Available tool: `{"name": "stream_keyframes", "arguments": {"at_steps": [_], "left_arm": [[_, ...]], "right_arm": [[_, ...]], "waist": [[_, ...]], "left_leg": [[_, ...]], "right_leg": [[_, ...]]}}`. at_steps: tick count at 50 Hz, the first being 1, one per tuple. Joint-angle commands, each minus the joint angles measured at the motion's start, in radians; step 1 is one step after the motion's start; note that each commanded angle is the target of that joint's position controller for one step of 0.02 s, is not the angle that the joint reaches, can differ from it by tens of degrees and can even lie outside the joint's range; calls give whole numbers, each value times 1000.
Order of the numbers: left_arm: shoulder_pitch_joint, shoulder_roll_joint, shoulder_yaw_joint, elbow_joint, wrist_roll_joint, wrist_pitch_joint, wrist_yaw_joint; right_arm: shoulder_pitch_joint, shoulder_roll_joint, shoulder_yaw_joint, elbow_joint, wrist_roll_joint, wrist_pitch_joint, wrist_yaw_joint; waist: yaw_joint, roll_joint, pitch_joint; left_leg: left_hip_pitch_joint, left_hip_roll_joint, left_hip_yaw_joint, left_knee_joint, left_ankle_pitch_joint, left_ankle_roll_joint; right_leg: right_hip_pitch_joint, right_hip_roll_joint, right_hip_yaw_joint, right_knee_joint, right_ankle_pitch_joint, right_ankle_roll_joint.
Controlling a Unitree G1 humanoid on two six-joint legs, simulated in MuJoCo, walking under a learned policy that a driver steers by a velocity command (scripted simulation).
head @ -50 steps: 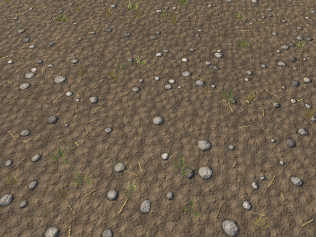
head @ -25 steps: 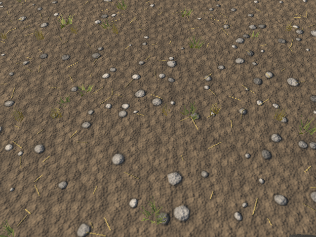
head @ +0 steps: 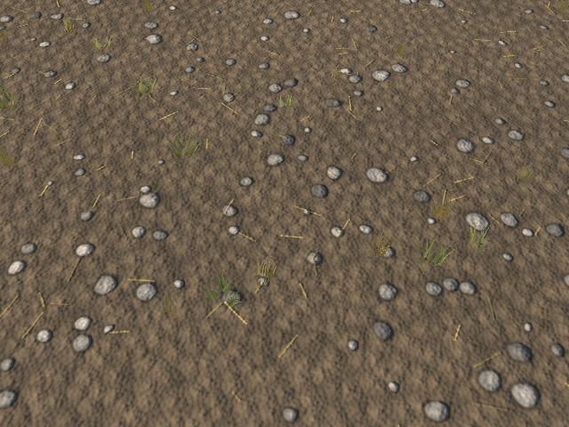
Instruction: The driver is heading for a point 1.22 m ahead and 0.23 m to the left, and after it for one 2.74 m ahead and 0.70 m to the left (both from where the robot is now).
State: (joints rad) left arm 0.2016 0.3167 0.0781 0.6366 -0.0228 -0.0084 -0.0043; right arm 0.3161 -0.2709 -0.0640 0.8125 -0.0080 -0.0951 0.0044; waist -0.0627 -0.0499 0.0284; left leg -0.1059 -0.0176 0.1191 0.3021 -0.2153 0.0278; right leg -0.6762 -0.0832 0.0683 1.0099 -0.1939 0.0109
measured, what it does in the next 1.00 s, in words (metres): walks ahead: right foot, then left foot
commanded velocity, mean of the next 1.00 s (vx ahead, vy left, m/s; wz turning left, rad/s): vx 0.50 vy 0.00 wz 0.13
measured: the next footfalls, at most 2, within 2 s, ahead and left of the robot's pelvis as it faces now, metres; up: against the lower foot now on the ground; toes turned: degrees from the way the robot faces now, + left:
right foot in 0.22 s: +0.29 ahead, -0.16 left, +0.00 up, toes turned -6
left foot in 0.76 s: +0.60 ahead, +0.07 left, +0.00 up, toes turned +7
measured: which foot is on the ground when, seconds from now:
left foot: down 0.00-0.24, up 0.26-0.74, down 0.76-1.00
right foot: up 0.00-0.20, down 0.22-0.76, up 0.78-1.00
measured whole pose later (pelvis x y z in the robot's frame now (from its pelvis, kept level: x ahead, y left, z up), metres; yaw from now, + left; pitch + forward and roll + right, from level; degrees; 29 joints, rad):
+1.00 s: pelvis +0.56 +0.00 +0.00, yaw +13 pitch +2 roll +0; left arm 0.14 0.30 0.05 0.71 0.01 -0.10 0.01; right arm 0.30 -0.28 -0.06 0.74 0.01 -0.05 0.02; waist -0.04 -0.02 0.04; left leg -0.24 -0.12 -0.07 0.37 -0.16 0.10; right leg -0.61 -0.09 0.08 1.00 -0.28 0.04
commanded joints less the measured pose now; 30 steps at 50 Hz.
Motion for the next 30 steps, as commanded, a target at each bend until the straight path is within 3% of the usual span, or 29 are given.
{"name": "stream_keyframes", "arguments": {"at_steps": [1,5,8,9,10,11,12,13,14,15,16,17,18,20,23,27,30], "left_arm": [[-54,5,-9,-76,3,-21,-13],[-184,-8,-22,-112,1,-38,-36],[-210,18,-14,-132,4,-41,-45],[-175,38,-4,-127,9,-41,-45],[-70,68,14,-98,14,-41,-42],[84,118,42,-48,14,-37,-32],[260,205,67,-16,17,-26,-12],[233,266,62,-20,18,-31,-12],[233,170,41,-22,14,-39,-18],[178,139,28,-14,15,-47,-19],[119,112,19,-10,13,-52,-21],[70,86,11,-12,19,-56,-24],[43,63,5,-15,28,-61,-24],[27,60,7,1,27,-78,-22],[47,80,15,41,36,-96,-12],[63,96,16,74,37,-98,0],[105,112,22,110,28,-93,7]], "right_arm": [[-59,-158,-33,-54,6,-13,-1],[8,-192,-38,-7,27,3,1],[34,-219,-44,25,43,22,2],[28,-232,-46,31,46,27,-1],[14,-238,-45,36,50,33,-4],[21,-216,-34,37,44,34,-10],[22,-155,-7,4,6,27,-11],[129,-52,27,-15,3,5,2],[39,-162,0,-5,37,-12,11],[-49,-180,-7,-41,59,-21,14],[-78,-164,-4,-40,46,-24,8],[-82,-159,-7,-36,27,-21,4],[-53,-150,-8,-26,24,-10,6],[-12,-109,-1,-5,29,16,8],[-83,-91,2,-25,27,37,2],[-185,-75,8,-53,28,29,18],[-271,-61,17,-90,28,26,33]], "waist": [[13,110,7],[-25,101,52],[-2,124,54],[30,142,22],[101,146,-47],[173,132,-140],[231,-7,-281],[127,-217,-408],[187,-90,-387],[174,-82,-225],[138,-19,-150],[104,-13,-100],[70,-26,-90],[40,-21,-83],[50,-3,-18],[89,-1,23],[126,13,53]], "left_leg": [[26,258,-128,-155,252,155],[71,272,-76,-156,264,146],[163,311,-71,-94,435,132],[179,309,-55,-29,605,121],[163,286,-18,101,762,99],[65,244,22,289,774,67],[-193,191,40,624,391,23],[-523,10,-75,928,-375,-24],[-616,50,-203,1020,-369,-16],[-681,91,-181,1012,-283,-5],[-651,132,-170,952,-192,-4],[-604,155,-169,892,-135,-12],[-542,172,-180,867,-92,-17],[-500,177,-177,829,-51,-36],[-569,173,-202,717,75,-58],[-552,130,-189,474,306,-47],[-558,114,-159,363,352,-27]], "right_leg": [[-21,-16,8,-159,139,-3],[36,13,-57,-349,176,-28],[75,40,-86,-426,69,-70],[151,68,-108,-449,35,-90],[316,102,-136,-497,65,-117],[565,122,-135,-512,116,-144],[892,-77,121,-465,184,-206],[1098,-303,626,-607,1,-371],[1055,-293,637,-671,-82,-354],[930,-250,468,-686,-11,-314],[794,-201,352,-703,84,-284],[682,-166,274,-731,166,-269],[612,-143,231,-765,207,-264],[548,-145,162,-824,244,-274],[519,-142,55,-877,264,-262],[532,-112,-83,-903,245,-206],[606,-140,-128,-906,248,-190]]}}
Velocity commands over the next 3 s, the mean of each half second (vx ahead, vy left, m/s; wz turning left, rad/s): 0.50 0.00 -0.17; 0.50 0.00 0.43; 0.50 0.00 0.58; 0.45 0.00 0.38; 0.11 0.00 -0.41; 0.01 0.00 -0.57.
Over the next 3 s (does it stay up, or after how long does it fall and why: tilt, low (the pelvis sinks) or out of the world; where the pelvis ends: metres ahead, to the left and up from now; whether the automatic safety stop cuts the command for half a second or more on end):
stays up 1.17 0.35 0.00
